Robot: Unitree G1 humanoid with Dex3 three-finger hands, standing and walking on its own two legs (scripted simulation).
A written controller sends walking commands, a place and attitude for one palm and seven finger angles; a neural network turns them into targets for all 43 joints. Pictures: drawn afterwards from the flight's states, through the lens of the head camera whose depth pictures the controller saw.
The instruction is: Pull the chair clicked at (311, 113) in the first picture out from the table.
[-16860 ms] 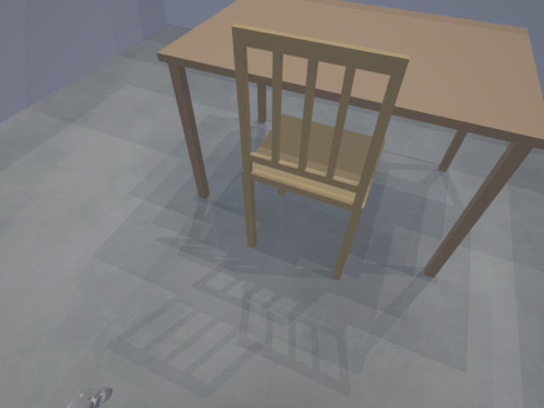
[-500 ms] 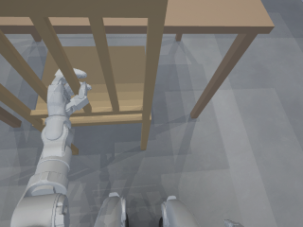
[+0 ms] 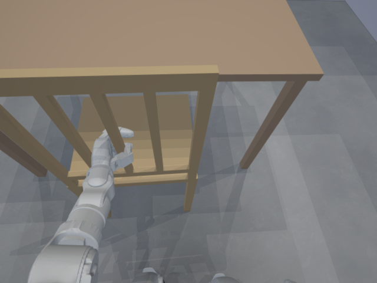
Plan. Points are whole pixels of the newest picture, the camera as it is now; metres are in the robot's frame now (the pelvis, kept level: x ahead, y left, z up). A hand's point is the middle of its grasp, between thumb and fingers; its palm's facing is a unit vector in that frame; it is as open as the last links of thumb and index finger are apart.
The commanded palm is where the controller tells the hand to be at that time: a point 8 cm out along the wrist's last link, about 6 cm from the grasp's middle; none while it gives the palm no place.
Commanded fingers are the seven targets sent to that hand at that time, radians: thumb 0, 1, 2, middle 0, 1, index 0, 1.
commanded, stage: step backward, pulling the chair out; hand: left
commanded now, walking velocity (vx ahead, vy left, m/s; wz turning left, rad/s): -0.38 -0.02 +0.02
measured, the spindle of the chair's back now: (117, 141) +0.43 +0.16 -0.02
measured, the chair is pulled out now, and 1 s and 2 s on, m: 0.06 0.22 0.31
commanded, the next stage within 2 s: none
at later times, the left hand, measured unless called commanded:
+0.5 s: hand (139, 192) +0.31 +0.10 -0.04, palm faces +0.01 -0.99 -0.14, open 5.1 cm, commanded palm +0.31 +0.15 -0.03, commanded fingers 0.00 0.90 0.90 -0.50 -1.45 -0.50 -1.45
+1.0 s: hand (133, 219) +0.25 +0.11 -0.04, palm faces +0.01 -0.99 -0.17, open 5.3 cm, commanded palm +0.27 +0.16 -0.03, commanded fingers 0.00 0.90 0.90 -0.50 -1.45 -0.50 -1.45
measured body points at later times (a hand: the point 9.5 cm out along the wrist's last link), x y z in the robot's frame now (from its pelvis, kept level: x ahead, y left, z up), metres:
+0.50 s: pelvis -0.07 -0.02 +0.02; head +0.02 -0.03 +0.46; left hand +0.31 +0.15 -0.03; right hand +0.00 -0.27 -0.12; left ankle +0.01 +0.10 -0.71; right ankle -0.03 -0.13 -0.71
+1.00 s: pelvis -0.11 -0.02 +0.01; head -0.04 -0.03 +0.45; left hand +0.25 +0.16 -0.03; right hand +0.00 -0.25 -0.13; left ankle +0.01 +0.10 -0.71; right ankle -0.03 -0.13 -0.71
